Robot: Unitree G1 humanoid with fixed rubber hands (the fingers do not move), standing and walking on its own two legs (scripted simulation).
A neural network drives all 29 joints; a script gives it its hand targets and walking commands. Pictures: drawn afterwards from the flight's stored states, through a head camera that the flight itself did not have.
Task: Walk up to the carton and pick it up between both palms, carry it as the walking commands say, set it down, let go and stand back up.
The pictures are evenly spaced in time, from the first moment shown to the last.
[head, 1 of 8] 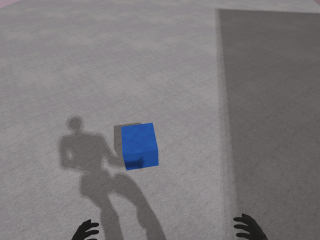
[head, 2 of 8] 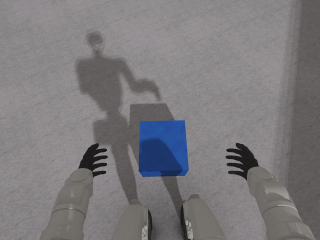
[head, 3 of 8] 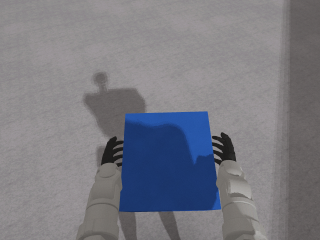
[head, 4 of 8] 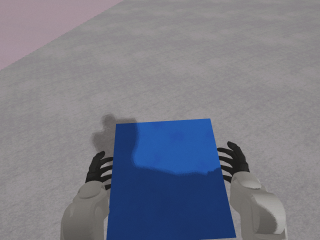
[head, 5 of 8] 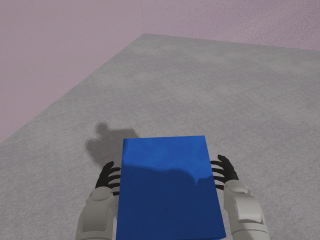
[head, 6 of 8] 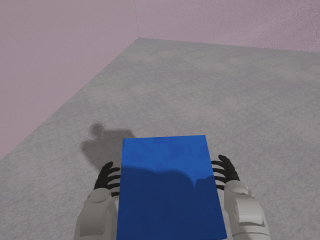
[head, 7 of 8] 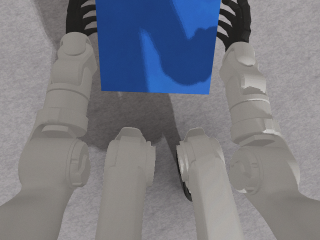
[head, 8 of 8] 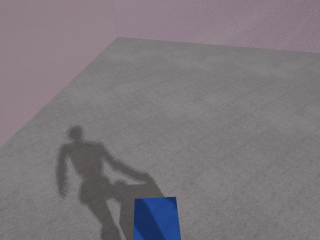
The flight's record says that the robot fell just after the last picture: no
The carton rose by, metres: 0.72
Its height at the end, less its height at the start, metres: +0.00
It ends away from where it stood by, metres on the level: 5.46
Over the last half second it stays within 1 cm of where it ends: yes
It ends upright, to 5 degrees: yes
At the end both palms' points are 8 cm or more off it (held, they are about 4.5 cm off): yes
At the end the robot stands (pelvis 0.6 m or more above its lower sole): yes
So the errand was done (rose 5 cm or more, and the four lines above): yes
